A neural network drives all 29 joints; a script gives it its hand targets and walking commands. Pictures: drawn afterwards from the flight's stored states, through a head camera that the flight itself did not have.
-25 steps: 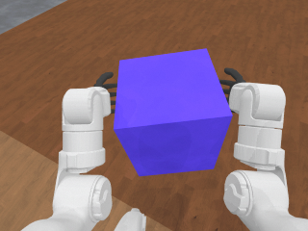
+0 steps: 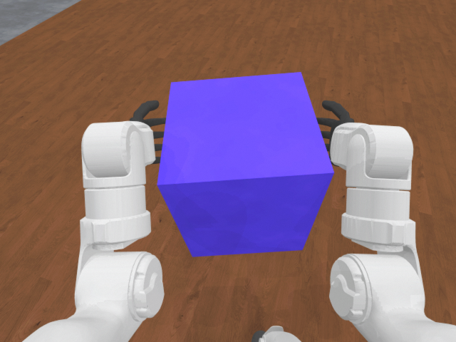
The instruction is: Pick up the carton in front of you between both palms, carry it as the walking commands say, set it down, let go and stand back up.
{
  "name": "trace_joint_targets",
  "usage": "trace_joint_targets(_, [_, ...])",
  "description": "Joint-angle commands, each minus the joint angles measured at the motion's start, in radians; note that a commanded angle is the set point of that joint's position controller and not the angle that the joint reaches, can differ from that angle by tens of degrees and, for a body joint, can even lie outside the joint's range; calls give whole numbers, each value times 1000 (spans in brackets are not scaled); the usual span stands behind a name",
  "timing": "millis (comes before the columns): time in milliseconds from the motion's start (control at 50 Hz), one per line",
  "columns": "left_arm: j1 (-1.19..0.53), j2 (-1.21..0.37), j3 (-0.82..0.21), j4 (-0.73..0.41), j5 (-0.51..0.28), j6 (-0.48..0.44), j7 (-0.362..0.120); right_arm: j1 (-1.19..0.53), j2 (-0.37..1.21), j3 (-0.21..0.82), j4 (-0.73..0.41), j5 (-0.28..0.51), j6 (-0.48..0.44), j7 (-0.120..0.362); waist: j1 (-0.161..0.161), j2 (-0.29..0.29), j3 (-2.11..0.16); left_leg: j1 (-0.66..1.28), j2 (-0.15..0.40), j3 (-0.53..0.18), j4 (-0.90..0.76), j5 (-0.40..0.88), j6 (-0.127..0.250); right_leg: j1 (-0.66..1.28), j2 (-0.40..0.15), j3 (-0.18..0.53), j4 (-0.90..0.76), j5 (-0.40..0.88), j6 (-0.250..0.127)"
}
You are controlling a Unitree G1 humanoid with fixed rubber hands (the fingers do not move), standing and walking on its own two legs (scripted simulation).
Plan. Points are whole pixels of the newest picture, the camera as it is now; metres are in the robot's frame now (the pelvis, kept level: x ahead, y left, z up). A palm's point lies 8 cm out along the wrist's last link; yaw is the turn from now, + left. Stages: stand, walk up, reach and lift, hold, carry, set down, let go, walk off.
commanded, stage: carry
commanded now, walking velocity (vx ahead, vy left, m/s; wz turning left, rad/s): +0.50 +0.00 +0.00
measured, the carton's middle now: (241, 172) +0.40 -0.02 +0.09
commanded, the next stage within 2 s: none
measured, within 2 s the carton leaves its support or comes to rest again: neither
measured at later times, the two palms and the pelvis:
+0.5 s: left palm (158, 74) +0.68 +0.15 +0.12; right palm (283, 66) +0.70 -0.15 +0.12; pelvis +0.34 +0.00 +0.00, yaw +1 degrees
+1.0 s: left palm (177, 25) +0.94 +0.12 +0.12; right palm (277, 24) +0.95 -0.18 +0.12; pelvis +0.68 -0.02 -0.01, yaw +0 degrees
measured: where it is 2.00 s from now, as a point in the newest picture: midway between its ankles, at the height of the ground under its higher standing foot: (219, 153)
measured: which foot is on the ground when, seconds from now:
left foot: down 0.00-0.08, up 0.10-0.50, down 0.52-1.00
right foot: up 0.00-0.04, down 0.06-0.52, up 0.54-0.98, down 1.00-1.00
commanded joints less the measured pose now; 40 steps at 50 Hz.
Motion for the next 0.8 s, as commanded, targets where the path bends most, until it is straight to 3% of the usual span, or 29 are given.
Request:
trace_joint_targets(0, [-728, -1017, -516, 3, -379, -45, -184, -778, 1086, 547, -36, 464, 10, 272, 27, 150, -495, 284, 194, -93, 54, 833, 113, 244, 71, -101, -162, 73, -31])
trace_joint_targets(20, [-731, -1028, -513, 23, -385, -45, -195, -762, 1089, 544, -6, 453, 6, 274, 74, 144, -539, 211, 178, -49, 194, 892, 86, 442, 79, -122, -245, 114, -50])
trace_joint_targets(40, [-718, -1033, -506, 44, -396, -49, -207, -750, 1090, 538, 16, 439, -1, 276, 120, 99, -584, 46, 148, -39, 355, 786, 66, 682, 31, -81, -236, 98, -59])
trace_joint_targets(60, [-687, -1025, -496, 76, -394, -58, -217, -735, 1100, 525, 49, 438, 1, 280, 121, -86, -638, -223, 67, -31, 565, 434, 23, 903, -194, 278, -249, 127, -133])
trace_joint_targets(80, [-697, -1030, -484, 108, -389, -65, -225, -742, 1103, 500, 73, 421, 0, 281, 121, -281, -616, -512, -72, -64, 779, -63, 0, 1054, -354, 605, -298, 312, -246])
trace_joint_targets(100, [-692, -1056, -476, 124, -394, -73, -234, -745, 1110, 490, 92, 404, -4, 278, 127, -258, -610, -602, -33, -132, 880, -86, 25, 1063, -342, 572, -275, 347, -272])
trace_joint_targets(140, [-717, -1119, -488, 88, -424, -96, -254, -720, 1148, 490, 112, 393, -23, 276, 119, -80, -534, -626, 29, -150, 799, 5, 28, 959, -292, 415, -279, 423, -207])
trace_joint_targets(160, [-752, -1150, -502, 55, -445, -108, -261, -713, 1166, 489, 103, 392, -34, 274, 114, -67, -519, -605, 49, -148, 732, 44, 18, 911, -277, 365, -304, 399, -179])
trace_joint_targets(220, [-814, -1208, -541, -28, -492, -136, -268, -699, 1202, 508, 49, 394, -65, 258, 99, -112, -522, -543, 44, -101, 587, 86, 2, 859, -247, 264, -359, 412, -160])
trace_joint_targets(280, [-777, -1222, -568, -58, -505, -151, -268, -648, 1209, 535, 9, 386, -84, 236, 97, -115, -512, -559, 51, -69, 457, 177, -4, 884, -224, 182, -373, 446, -157])
trace_joint_targets(400, [-563, -1210, -603, -98, -442, -166, -271, -471, 1244, 603, -29, 367, -94, 249, 104, -138, -441, -448, 2, 29, 107, 445, 18, 919, -163, 25, -347, 702, -88])
trace_joint_targets(440, [-476, -1203, -624, -128, -415, -167, -270, -407, 1256, 628, -51, 369, -90, 267, 96, -157, -429, -324, -25, 72, -24, 522, 34, 917, -143, -24, -304, 810, -55])
trace_joint_targets(480, [-383, -1194, -647, -157, -392, -166, -274, -318, 1267, 647, -53, 364, -91, 288, 68, -154, -490, -8, -63, 132, -133, 560, 47, 819, -119, -95, -120, 860, -4])
trace_joint_targets(500, [-346, -1189, -665, -169, -383, -167, -278, -271, 1266, 654, -57, 359, -94, 300, 51, -99, -533, 214, 19, 60, -96, 523, 53, 655, -110, -89, 24, 645, 20])
trace_joint_targets(520, [-320, -1192, -686, -179, -386, -164, -285, -228, 1255, 654, -63, 353, -95, 310, 51, 60, -631, 457, 263, -230, 32, 679, 97, 440, -81, -60, 226, 256, 45])
trace_joint_targets(540, [-303, -1222, -700, -197, -386, -164, -292, -205, 1232, 666, -65, 327, -109, 311, 48, 259, -681, 692, 419, -572, -31, 607, 274, 90, 51, 9, 436, -243, 65])
trace_joint_targets(560, [-284, -1215, -724, -221, -396, -167, -295, -129, 1250, 669, -83, 335, -115, 315, 38, 238, -632, 654, 411, -593, -87, 558, 288, -37, 50, 66, 550, -285, 46])
trace_joint_targets(580, [-274, -1237, -745, -249, -408, -176, -297, -118, 1258, 682, -150, 337, -124, 317, 38, 183, -599, 610, 379, -505, -88, 614, 253, -67, 11, 85, 554, -252, 31])
trace_joint_targets(600, [-240, -1253, -763, -279, -414, -188, -298, -106, 1266, 705, -213, 343, -131, 318, 41, 90, -562, 535, 359, -420, -103, 672, 216, -52, -29, 93, 490, -192, 30])
trace_joint_targets(620, [-210, -1267, -785, -314, -421, -199, -298, -106, 1275, 731, -274, 350, -139, 317, 46, 60, -531, 457, 348, -352, -132, 664, 191, -22, -59, 95, 410, -148, 36])
trace_joint_targets(640, [-179, -1270, -811, -351, -424, -208, -295, -90, 1279, 757, -322, 353, -147, 317, 50, 69, -525, 410, 329, -299, -162, 622, 173, 21, -68, 86, 333, -133, 46])
trace_joint_targets(700, [-33, -1253, -867, -431, -402, -232, -285, 33, 1241, 823, -435, 348, -160, 323, 47, 116, -512, 375, 298, -189, -190, 605, 183, 44, -45, 22, 190, -117, 62])
trace_joint_targets(780, [128, -1177, -904, -522, -369, -230, -277, 208, 1197, 852, -482, 354, -158, 346, 45, 145, -429, 308, 254, -89, -217, 603, 159, 61, -46, -40, 7, 45, 68])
